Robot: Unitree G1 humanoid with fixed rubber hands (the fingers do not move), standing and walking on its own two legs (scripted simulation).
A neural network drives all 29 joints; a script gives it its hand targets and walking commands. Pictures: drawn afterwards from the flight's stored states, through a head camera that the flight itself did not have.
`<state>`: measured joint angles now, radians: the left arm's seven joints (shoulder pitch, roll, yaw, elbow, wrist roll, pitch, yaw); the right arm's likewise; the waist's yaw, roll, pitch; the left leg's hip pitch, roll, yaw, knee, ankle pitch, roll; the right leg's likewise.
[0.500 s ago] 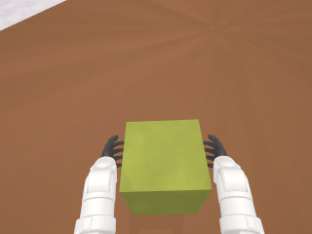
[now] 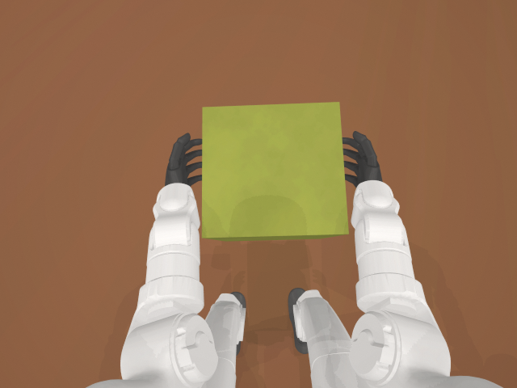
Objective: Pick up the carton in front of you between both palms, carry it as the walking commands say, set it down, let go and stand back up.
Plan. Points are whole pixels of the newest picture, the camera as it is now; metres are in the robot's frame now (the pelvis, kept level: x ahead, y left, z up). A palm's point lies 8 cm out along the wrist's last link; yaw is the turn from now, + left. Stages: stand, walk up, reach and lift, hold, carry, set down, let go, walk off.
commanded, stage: set down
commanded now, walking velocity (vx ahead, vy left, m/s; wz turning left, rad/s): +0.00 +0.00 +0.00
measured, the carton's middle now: (271, 184) +0.42 -0.01 -0.15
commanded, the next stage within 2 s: none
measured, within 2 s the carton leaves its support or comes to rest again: rests again in 1.66 s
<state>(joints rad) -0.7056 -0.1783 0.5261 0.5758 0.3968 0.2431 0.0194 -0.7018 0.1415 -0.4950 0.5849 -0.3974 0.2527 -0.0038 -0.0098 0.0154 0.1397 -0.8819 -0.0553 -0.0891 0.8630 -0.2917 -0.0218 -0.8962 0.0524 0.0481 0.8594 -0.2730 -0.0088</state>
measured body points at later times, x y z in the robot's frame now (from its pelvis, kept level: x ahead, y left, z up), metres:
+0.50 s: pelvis +0.01 +0.00 -0.12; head +0.27 -0.02 +0.25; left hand +0.46 +0.12 -0.21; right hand +0.47 -0.18 -0.22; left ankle +0.07 +0.13 -0.69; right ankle +0.07 -0.11 -0.69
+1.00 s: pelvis -0.03 -0.01 -0.24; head +0.30 -0.05 +0.06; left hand +0.50 +0.10 -0.37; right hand +0.52 -0.20 -0.37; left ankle +0.07 +0.13 -0.69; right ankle +0.07 -0.11 -0.69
